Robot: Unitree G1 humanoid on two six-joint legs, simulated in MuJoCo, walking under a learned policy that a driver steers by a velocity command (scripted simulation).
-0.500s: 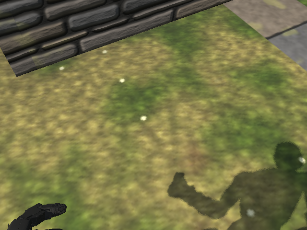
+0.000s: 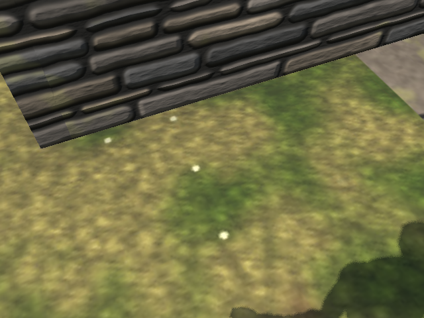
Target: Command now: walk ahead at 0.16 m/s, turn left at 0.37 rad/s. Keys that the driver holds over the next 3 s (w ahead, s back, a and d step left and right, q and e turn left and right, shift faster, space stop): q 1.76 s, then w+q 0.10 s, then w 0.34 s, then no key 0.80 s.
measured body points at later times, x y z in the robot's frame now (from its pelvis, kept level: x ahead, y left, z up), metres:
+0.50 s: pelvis +0.09 -0.04 +0.02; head +0.13 -0.06 +0.47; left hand +0.14 +0.27 -0.07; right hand +0.33 -0.27 -0.08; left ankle +0.09 +0.08 -0.67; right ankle +0.15 -0.15 -0.72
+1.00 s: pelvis +0.07 -0.01 +0.02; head +0.09 +0.04 +0.47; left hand +0.03 +0.32 -0.09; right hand +0.36 -0.16 -0.05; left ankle +0.03 +0.07 -0.72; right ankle +0.15 -0.15 -0.64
